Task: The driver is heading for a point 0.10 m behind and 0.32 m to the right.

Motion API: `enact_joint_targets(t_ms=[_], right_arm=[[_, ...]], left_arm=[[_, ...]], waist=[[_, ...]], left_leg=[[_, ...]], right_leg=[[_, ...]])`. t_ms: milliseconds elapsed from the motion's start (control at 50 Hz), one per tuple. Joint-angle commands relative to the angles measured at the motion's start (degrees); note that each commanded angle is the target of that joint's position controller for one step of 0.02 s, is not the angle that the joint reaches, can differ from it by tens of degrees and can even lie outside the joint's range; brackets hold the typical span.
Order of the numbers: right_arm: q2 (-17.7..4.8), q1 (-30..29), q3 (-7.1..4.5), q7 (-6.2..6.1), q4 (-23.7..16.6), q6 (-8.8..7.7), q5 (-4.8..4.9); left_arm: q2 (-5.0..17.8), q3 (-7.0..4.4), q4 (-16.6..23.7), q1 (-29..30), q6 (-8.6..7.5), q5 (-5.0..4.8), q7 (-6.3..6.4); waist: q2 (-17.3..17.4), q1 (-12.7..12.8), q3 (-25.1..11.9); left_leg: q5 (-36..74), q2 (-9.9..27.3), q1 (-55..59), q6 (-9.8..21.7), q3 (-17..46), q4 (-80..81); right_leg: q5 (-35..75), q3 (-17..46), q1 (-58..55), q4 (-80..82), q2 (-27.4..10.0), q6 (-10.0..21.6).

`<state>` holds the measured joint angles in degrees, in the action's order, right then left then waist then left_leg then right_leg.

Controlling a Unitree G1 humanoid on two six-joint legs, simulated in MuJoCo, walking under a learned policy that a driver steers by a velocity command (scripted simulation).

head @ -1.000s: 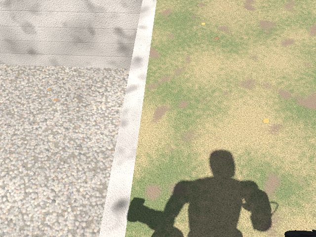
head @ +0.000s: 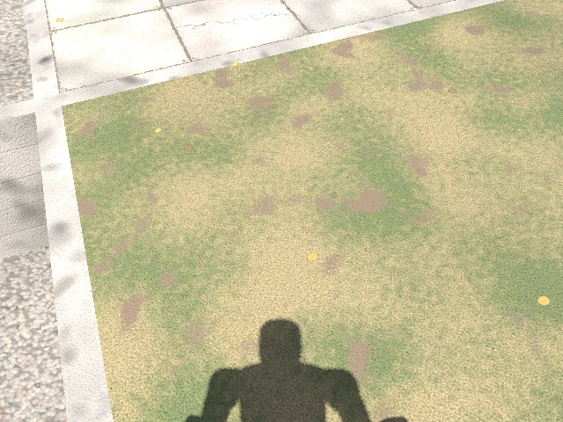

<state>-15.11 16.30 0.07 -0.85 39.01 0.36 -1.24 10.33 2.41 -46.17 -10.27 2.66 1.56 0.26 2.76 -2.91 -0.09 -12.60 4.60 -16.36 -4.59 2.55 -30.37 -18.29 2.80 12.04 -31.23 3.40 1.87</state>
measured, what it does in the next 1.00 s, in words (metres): walks ahead, turning right: right foot, then left foot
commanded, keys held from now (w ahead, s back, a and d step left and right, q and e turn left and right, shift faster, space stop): no key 0.02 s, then e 0.36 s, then w+e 0.32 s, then e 0.30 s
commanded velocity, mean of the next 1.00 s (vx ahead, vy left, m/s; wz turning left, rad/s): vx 0.13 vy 0.00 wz -0.47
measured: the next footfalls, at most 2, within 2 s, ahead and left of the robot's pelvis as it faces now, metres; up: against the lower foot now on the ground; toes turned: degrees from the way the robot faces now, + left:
right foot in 0.58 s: +0.01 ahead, -0.13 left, +0.00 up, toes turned -17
left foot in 0.98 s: +0.38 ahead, -0.08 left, +0.00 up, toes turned -31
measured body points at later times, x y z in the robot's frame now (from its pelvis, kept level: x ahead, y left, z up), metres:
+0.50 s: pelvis +0.01 -0.01 +0.00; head +0.02 -0.02 +0.45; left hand +0.21 +0.23 -0.09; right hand +0.06 -0.31 -0.10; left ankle +0.03 +0.15 -0.73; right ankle -0.03 -0.11 -0.68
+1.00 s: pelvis +0.18 -0.08 -0.02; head +0.21 -0.11 +0.43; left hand +0.32 +0.17 -0.13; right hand +0.30 -0.39 -0.07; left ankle +0.34 -0.06 -0.74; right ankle -0.02 -0.12 -0.73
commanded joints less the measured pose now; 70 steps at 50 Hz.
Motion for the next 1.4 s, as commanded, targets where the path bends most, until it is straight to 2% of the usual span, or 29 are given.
enact_joint_targets(t_ms=[20, 100, 200, 260, 300, 340, 360, 400, 500, 540, 560, 580, 600, 620, 640, 680, 720, 780, 840, 960, 980, 1000, 1020, 1040, 1060, 1080, 1120, 1240, 1400], right_arm=[[-5.1, -0.4, -1.13, -0.61, -2.0, -0.90, 0.44], [-6.6, -2.8, -1.71, -1.92, -2.3, -1.12, 0.18], [-5.1, -2.0, -1.14, -2.15, -3.2, -1.09, 0.88], [-8.4, 1.0, -1.66, -1.02, -2.6, -2.31, 0.37], [-11.8, 5.0, -2.91, -0.79, -2.1, -1.91, -0.37], [-11.4, 6.3, -2.57, -1.99, -2.3, -0.59, -1.55], [-9.7, 2.9, -2.07, -2.68, -4.3, -0.21, -1.51], [-10.5, -4.9, -2.79, -3.38, -5.2, -0.32, 0.32], [-13.8, -3.1, -5.15, -1.06, -2.8, -1.49, 1.64], [-11.8, -3.1, -4.93, -0.06, -2.2, -1.45, 2.58], [-8.8, -1.8, -4.22, 0.39, -2.5, -1.36, 2.25], [-5.4, -5.5, -3.05, 1.37, -4.3, -1.89, 1.60], [-3.0, -10.8, -2.16, 1.72, -9.3, -3.26, 1.53], [-5.4, -16.7, -2.54, 1.74, -10.9, -4.75, 4.24], [-7.1, -15.1, -3.16, 2.07, -10.3, -5.73, 5.12], [-9.0, -9.3, -4.23, 1.78, -7.1, -6.57, 2.08], [-8.9, -8.1, -4.88, 1.91, -6.2, -6.47, 0.95], [-4.4, -12.1, -3.63, 1.86, -7.6, -5.87, 0.63], [-1.1, -18.8, -2.47, 2.62, -9.7, -5.13, 1.44], [-7.9, -10.7, -5.29, 1.81, -8.6, -5.11, 1.03], [-9.5, -4.8, -5.72, 1.24, -8.1, -5.51, 0.26], [-13.2, 1.0, -6.02, 0.39, -8.3, -5.31, -0.76], [-13.2, 1.2, -5.98, 0.69, -6.8, -4.42, -1.34], [-8.5, -2.8, -4.96, 0.15, -8.5, -3.93, -0.54], [-5.0, -6.4, -4.14, -0.50, -9.4, -3.38, 0.00], [-4.2, -9.3, -3.78, -0.57, -9.2, -2.82, 0.21], [-5.3, -12.4, -4.06, -0.35, -8.7, -2.82, -0.17], [-8.4, -9.4, -5.46, -0.45, -6.0, -2.76, -0.02], [-12.6, -9.1, -6.77, 0.80, -3.3, -0.67, 1.48]], left_arm=[[7.3, -1.46, 0.6, 1.3, -1.81, -0.39, 0.27], [12.6, -3.37, 1.0, 2.4, -1.62, -1.69, 1.14], [12.1, -4.34, 3.1, 2.4, -0.83, -2.07, 1.55], [12.9, -5.19, 5.3, 4.4, 0.01, -2.78, 2.20], [12.4, -5.42, 5.7, 3.9, -0.02, -3.25, 2.19], [11.2, -5.58, 6.8, 4.4, -1.05, -2.68, 1.39], [12.4, -6.19, 6.4, 3.2, -1.32, -2.34, 0.87], [10.3, -5.57, 5.8, -0.7, -0.23, -2.86, 0.44], [9.5, -4.63, 8.5, 0.4, -1.04, -1.91, -2.18], [10.1, -5.32, 5.6, -6.7, -1.73, -2.43, -2.45], [12.2, -6.59, 2.5, -12.9, -1.82, -3.21, -2.15], [16.4, -8.36, 0.8, -21.5, -2.10, -2.99, -1.33], [22.9, -9.02, 4.6, -19.9, -3.65, -2.65, -1.34], [21.7, -8.84, 5.2, -17.9, -5.40, -2.05, -1.54], [17.6, -7.49, 5.6, -14.9, -6.00, -2.44, -0.99], [12.4, -5.51, 7.0, -9.4, -5.48, -2.16, -0.01], [10.6, -4.92, 8.0, -8.0, -5.78, -0.94, 0.98], [12.2, -5.57, 8.1, -10.4, -5.00, -1.22, 2.38], [12.4, -5.98, 7.0, -15.3, -3.15, -2.17, 3.02], [14.5, -7.06, 9.1, -10.9, -2.00, -3.02, 3.34], [12.7, -6.36, 10.5, -8.9, -2.29, -2.71, 2.80], [7.7, -4.79, 12.9, -9.1, -2.38, -0.73, 2.65], [6.7, -4.34, 12.4, -19.6, -2.34, -1.07, 2.50], [13.0, -6.26, 9.4, -21.1, -1.77, -1.37, 2.52], [15.6, -7.24, 10.0, -14.9, -1.00, -2.03, 2.49], [15.2, -7.43, 10.2, -12.6, -0.10, -2.01, 2.68], [12.8, -7.46, 11.1, -11.8, 1.08, -1.86, 2.63], [9.5, -5.73, 14.9, -2.8, 0.57, -0.86, 1.96], [10.7, -6.08, 17.7, 2.0, 0.09, -1.94, -0.35]], waist=[[-7.9, 0.9, 3.1], [-7.4, 1.7, 1.9], [-9.8, 2.3, -1.0], [-3.3, 1.2, -4.2], [5.6, -0.5, -7.0], [15.0, -1.7, -6.7], [8.6, -0.2, -4.8], [2.6, 4.3, -1.8], [7.5, 2.5, -1.3], [4.7, 5.3, -0.7], [-1.0, 6.5, -1.6], [-13.3, 10.5, -1.6], [-17.6, 9.4, 1.1], [-10.9, 11.6, 4.0], [-9.6, 8.7, 7.9], [-7.8, 4.3, 7.7], [-7.3, 3.1, 6.7], [-6.2, 3.8, 4.7], [-8.3, 6.6, 3.4], [-10.8, 1.6, -3.8], [-9.1, -1.9, -9.3], [0.5, -2.3, -18.6], [18.1, 3.4, -25.6], [9.2, 4.0, -21.2], [4.1, 3.4, -12.8], [0.2, 4.4, -8.5], [3.5, 6.0, -2.5], [3.1, 2.5, -4.0], [4.9, 1.2, -3.7]], left_leg=[[1.9, -0.3, 1.8, 0.3, -1.3, 3.7], [-0.5, -1.7, -0.5, -1.2, -4.0, 0.4], [-7.7, -2.6, -7.1, -0.1, -3.0, -5.4], [8.8, -1.4, 1.4, 2.4, -2.0, -1.0], [24.4, 6.3, 13.4, 8.4, 3.8, 1.9], [35.5, 23.2, 17.1, 21.7, 19.0, 9.5], [33.8, 24.1, 12.7, 22.3, 16.4, 10.2], [14.5, 16.2, 5.4, 15.1, 4.9, 11.8], [-12.1, 12.0, -2.5, 12.2, -4.1, 15.4], [-20.5, 12.3, -6.1, 11.5, -5.7, 10.2], [-24.4, 10.2, -10.2, 9.7, -8.6, 1.1], [-27.1, 6.3, -26.3, 5.5, -12.0, -23.9], [-25.3, -2.7, -43.8, 3.0, -5.8, -38.5], [-20.5, -0.7, -47.2, 4.0, 2.1, -42.7], [-14.4, 1.1, -47.4, 4.3, 2.6, -42.8], [-4.7, 2.8, -39.2, 2.6, 1.8, -38.7], [3.5, 1.5, -32.0, 0.8, -0.2, -34.6], [9.1, -2.0, -24.0, -0.4, -3.1, -23.0], [11.1, -5.9, -18.6, 0.1, -5.3, -11.6], [11.6, -7.0, -2.1, 4.8, -2.1, 2.3], [19.5, -2.5, 10.5, 7.5, 0.1, 5.3], [38.7, 11.0, 28.9, 10.9, 12.4, 0.5], [42.1, 25.1, 37.2, 22.7, 36.5, 6.5], [25.6, 23.2, 28.3, 22.2, 36.5, 9.1], [18.0, 19.0, 19.7, 19.2, 24.6, 10.1], [12.2, 15.0, 12.5, 16.9, 16.9, 11.4], [8.6, 10.7, -0.8, 15.9, 6.9, 14.6], [10.5, 14.4, 4.9, 20.5, 1.8, 17.1], [9.1, 15.9, 7.1, 17.8, -4.7, 14.1]], right_leg=[[-3.6, 9.1, 4.5, 14.5, -6.8, 3.6], [9.7, 12.6, 1.8, 12.5, -7.4, 5.7], [25.5, 19.6, -3.7, 7.3, -10.5, 11.4], [30.4, 17.0, -0.1, 1.4, -7.0, 8.4], [19.7, 8.8, 11.0, -9.8, 1.0, 2.8], [-22.0, 3.4, 24.7, -34.6, 4.5, -2.5], [-20.9, 4.3, 25.2, -44.1, 0.7, -4.3], [-11.1, 2.9, 20.6, -38.5, -4.0, -5.8], [-8.4, -7.0, 4.7, -13.6, -3.9, -2.2], [-1.8, -11.2, -4.2, -1.2, -1.5, 1.1], [-3.7, -11.2, -11.8, 2.8, 1.2, 2.5], [-9.8, 8.5, -22.7, 8.0, -9.6, 8.2], [-21.4, 40.0, -20.7, 18.1, -22.3, 19.6], [-32.1, 47.6, -15.3, 24.7, -26.3, 23.2], [-30.3, 42.7, -13.4, 24.5, -24.7, 20.7], [-17.4, 29.3, -7.1, 22.4, -18.5, 16.0], [-1.7, 19.4, -2.7, 22.4, -13.6, 13.6], [25.6, 9.5, -1.3, 17.8, -9.8, 10.6], [33.6, 8.7, -1.7, 13.5, -8.6, 8.4], [41.1, 16.8, -8.7, 0.7, -9.4, 4.5], [36.0, 15.5, -4.9, -8.6, -6.3, 2.6], [10.1, 12.0, 6.6, -24.4, -0.5, 0.4], [-25.5, 9.4, 19.9, -40.6, 6.0, -3.6], [-20.6, 10.3, 20.3, -47.9, 0.6, -5.6], [-15.4, 6.6, 21.8, -49.2, -1.0, -7.1], [-11.6, 4.7, 20.8, -47.9, -2.8, -7.6], [-7.7, 2.6, 16.2, -45.7, -4.7, -7.7], [-2.5, 0.5, 18.9, -30.3, -8.3, -7.2], [-1.3, -5.4, 11.3, -12.2, -7.7, -3.8]])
